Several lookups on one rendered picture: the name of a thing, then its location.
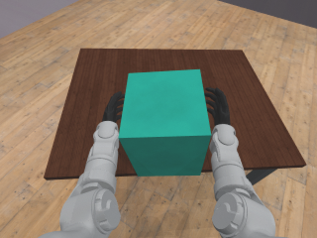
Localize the left robot hand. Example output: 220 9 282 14
102 91 126 123

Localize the table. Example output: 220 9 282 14
44 48 307 185

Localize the carton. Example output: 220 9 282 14
118 69 212 177

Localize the robot left forearm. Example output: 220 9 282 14
59 121 120 229

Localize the robot right forearm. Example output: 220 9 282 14
209 124 265 207

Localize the left robot upper arm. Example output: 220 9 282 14
38 187 121 238

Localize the right robot upper arm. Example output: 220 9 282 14
212 192 288 238

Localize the right robot hand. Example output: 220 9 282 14
204 87 231 126

